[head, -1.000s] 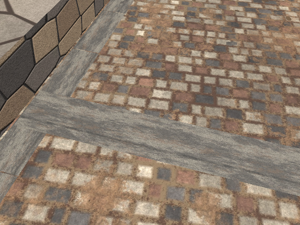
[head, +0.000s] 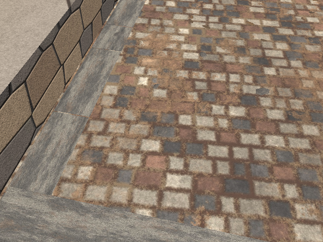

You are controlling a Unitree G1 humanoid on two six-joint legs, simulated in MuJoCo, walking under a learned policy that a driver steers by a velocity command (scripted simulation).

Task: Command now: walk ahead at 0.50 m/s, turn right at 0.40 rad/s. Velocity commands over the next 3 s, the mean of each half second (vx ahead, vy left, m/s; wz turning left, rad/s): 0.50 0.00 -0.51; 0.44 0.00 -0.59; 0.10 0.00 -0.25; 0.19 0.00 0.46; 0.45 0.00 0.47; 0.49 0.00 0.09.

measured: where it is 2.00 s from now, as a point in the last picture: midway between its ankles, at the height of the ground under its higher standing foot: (218, 196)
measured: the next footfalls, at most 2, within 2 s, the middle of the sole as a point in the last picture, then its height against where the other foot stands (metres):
right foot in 0.34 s outside the picture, level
left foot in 0.84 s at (176, 199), level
